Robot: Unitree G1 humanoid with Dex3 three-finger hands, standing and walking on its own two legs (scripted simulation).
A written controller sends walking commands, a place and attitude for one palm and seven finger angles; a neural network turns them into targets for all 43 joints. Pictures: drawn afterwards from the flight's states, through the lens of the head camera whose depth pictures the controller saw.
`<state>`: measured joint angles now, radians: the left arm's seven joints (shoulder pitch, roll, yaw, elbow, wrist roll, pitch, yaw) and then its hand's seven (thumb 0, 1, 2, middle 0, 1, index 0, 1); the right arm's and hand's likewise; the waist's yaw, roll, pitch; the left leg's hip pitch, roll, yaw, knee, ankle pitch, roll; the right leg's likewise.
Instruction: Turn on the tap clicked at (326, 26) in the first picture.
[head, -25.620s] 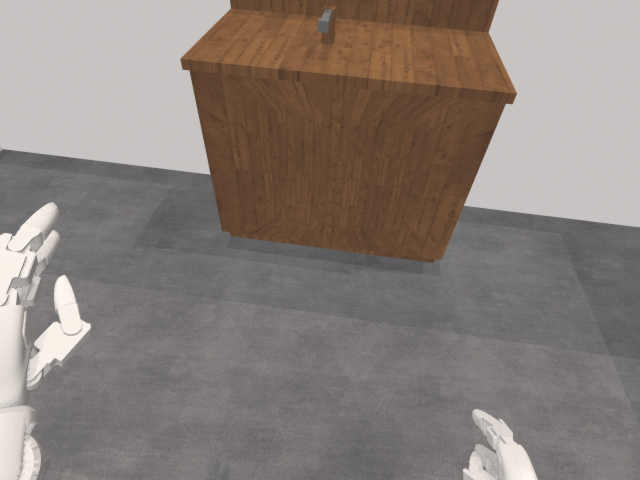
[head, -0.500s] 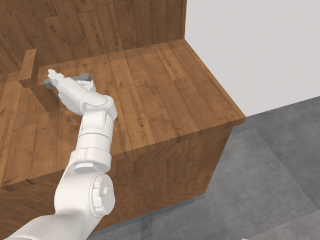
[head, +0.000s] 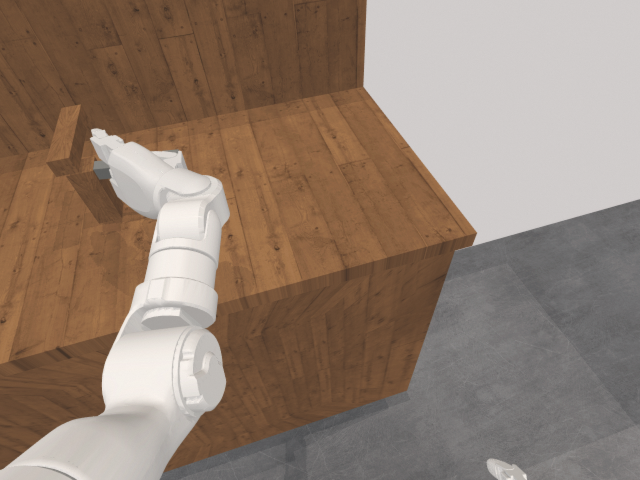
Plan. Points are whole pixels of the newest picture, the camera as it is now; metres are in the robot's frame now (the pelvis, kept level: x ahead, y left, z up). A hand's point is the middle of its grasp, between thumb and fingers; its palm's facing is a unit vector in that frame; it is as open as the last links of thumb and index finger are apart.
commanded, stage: lift the hand up off the lever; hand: left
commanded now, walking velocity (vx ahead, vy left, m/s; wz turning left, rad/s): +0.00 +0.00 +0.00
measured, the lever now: (172, 163) +0.53 +0.23 +0.13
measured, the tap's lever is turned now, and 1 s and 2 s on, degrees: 78 78 78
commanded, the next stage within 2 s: draw the hand back beside the body in 0.88 s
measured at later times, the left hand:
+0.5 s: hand (161, 147) +0.46 +0.20 +0.20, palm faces +0.81 -0.59 -0.08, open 7.8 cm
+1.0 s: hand (167, 143) +0.46 +0.19 +0.21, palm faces +0.78 -0.61 -0.11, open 7.8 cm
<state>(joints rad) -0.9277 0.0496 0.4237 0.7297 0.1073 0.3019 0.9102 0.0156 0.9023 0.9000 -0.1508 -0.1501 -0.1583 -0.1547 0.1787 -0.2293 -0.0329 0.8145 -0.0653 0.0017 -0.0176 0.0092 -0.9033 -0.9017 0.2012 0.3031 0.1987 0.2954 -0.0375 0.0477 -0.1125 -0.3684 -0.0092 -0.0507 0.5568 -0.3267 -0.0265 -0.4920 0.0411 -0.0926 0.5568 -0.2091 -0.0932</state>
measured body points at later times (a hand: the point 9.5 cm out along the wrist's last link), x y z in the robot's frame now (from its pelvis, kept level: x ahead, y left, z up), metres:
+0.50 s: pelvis +0.00 +0.01 +0.00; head +0.01 -0.02 +0.45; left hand +0.42 +0.22 +0.21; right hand +0.08 -0.25 -0.14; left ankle -0.03 +0.14 -0.73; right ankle +0.04 -0.05 -0.73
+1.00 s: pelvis +0.01 +0.02 +0.01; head +0.02 -0.01 +0.46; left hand +0.41 +0.21 +0.22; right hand +0.16 -0.22 -0.12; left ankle -0.03 +0.14 -0.73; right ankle +0.04 -0.05 -0.73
